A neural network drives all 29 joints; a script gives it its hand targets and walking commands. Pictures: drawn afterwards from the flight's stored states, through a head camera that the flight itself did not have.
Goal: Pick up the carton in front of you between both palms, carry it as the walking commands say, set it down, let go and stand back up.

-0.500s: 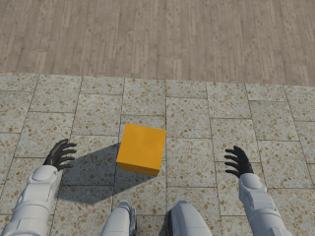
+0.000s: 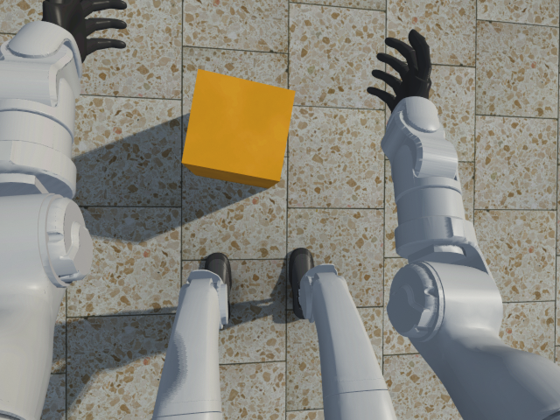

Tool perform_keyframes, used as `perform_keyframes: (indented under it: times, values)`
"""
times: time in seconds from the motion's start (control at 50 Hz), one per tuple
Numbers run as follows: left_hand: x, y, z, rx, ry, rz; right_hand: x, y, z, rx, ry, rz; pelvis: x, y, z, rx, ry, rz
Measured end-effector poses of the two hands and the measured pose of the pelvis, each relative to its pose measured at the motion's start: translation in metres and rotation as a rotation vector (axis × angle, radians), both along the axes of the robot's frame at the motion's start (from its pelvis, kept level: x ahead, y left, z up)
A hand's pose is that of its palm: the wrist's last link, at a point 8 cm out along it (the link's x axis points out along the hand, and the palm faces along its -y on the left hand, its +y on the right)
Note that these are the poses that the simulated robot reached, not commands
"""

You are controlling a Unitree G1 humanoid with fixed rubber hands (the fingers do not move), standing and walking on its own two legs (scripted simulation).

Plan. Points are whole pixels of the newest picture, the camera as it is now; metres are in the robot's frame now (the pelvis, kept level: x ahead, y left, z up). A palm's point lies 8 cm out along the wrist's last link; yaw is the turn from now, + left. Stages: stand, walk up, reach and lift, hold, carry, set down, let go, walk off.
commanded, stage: reach and lift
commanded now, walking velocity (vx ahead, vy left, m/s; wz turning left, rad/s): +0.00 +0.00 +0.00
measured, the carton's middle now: (239, 138) +0.54 +0.02 -0.53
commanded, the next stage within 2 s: none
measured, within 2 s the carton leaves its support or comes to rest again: leaves its support in 1.84 s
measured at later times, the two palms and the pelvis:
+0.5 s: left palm (131, 95) +0.56 +0.20 -0.28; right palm (347, 125) +0.51 -0.17 -0.28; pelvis +0.02 -0.02 -0.11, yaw -3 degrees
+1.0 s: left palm (164, 122) +0.56 +0.19 -0.46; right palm (323, 143) +0.51 -0.17 -0.45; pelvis -0.03 -0.01 -0.27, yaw -4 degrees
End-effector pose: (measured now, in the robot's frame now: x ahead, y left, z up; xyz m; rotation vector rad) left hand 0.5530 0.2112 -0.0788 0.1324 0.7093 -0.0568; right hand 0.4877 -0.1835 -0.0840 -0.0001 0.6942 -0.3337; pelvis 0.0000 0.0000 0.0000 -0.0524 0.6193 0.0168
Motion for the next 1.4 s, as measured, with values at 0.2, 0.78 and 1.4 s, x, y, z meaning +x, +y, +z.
perform_keyframes:
  times: [0.2,0.78,1.4]
  values:
    - [0.036,-0.01,-0.044,-0.017,-0.024,0.0,0.026,0.01,-0.043,0.0,-0.014,-0.006,0.024,0.004,-0.007,-0.013,0.141,-0.008]
    - [0.004,-0.014,-0.313,0.007,0.0,0.063,0.013,0.008,-0.306,0.025,0.038,0.056,-0.024,-0.021,-0.231,-0.033,0.108,-0.032]
    - [0.009,-0.037,-0.381,-0.013,0.015,0.013,0.028,0.02,-0.368,0.04,0.063,0.082,-0.017,-0.018,-0.284,-0.038,0.005,-0.041]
